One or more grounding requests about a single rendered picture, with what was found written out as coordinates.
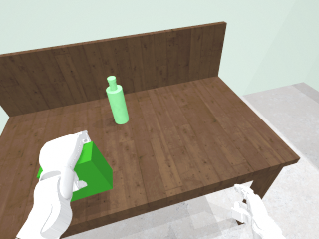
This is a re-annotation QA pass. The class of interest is robot right hand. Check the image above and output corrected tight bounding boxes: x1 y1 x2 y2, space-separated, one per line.
231 184 269 227

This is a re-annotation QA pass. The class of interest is table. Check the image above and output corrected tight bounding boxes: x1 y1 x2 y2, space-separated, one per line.
0 21 300 239

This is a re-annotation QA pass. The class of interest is right robot forearm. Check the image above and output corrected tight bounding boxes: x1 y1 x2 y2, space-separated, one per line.
251 214 286 239

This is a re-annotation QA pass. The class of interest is robot left hand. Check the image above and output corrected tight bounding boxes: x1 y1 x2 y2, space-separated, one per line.
39 130 91 192

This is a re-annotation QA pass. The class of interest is left robot forearm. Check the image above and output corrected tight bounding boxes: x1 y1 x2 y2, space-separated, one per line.
16 166 75 239

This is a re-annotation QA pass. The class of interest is sponge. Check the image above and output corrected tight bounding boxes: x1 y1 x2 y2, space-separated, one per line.
37 141 113 202

